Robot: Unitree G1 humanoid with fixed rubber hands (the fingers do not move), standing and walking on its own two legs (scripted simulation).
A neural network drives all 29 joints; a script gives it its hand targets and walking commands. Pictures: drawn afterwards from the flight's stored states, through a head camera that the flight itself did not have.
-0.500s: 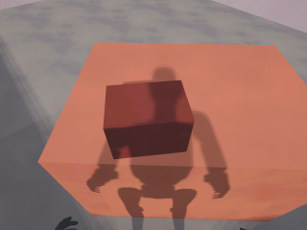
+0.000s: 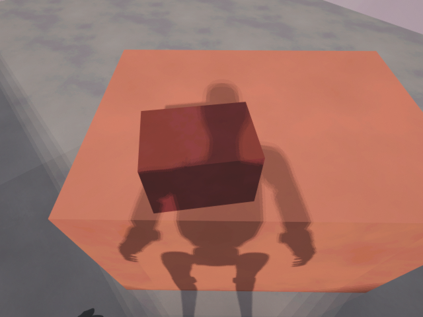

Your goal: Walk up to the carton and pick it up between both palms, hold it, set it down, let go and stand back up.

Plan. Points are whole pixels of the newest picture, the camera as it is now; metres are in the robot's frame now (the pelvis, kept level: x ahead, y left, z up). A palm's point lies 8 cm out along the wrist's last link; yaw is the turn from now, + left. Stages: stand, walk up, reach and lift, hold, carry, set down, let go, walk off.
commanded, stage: walk up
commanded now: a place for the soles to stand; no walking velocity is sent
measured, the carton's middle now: (199, 157) +0.45 +0.03 +0.01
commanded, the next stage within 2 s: reach and lift in 0.06 s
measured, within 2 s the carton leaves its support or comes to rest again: neither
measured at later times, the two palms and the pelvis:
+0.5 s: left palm (93, 302) +0.16 +0.22 -0.06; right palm (350, 301) +0.17 -0.25 -0.07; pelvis +0.01 -0.02 +0.01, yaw +3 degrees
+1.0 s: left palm (76, 306) +0.15 +0.23 -0.02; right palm (336, 290) +0.18 -0.22 -0.03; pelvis +0.01 -0.02 +0.02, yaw +3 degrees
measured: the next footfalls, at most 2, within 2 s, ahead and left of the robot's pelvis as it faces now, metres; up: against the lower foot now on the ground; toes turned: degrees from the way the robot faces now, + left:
none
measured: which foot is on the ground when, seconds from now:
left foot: down 0.00-1.00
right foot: down 0.00-1.00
